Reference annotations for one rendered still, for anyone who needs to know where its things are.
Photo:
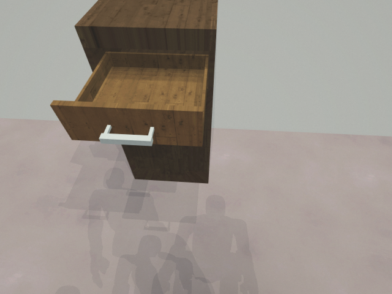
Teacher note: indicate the handle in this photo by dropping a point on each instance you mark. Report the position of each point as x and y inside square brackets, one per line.
[125, 139]

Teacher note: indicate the drawer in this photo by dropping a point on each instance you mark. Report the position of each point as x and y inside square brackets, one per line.
[135, 91]

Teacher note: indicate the cabinet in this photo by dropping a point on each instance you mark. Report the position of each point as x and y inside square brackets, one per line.
[157, 26]

